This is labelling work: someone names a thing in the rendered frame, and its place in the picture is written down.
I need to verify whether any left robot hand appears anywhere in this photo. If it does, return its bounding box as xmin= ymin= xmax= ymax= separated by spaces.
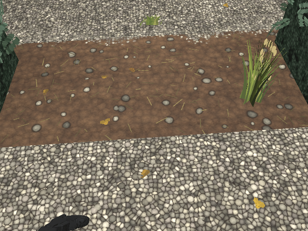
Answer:
xmin=37 ymin=214 xmax=90 ymax=231

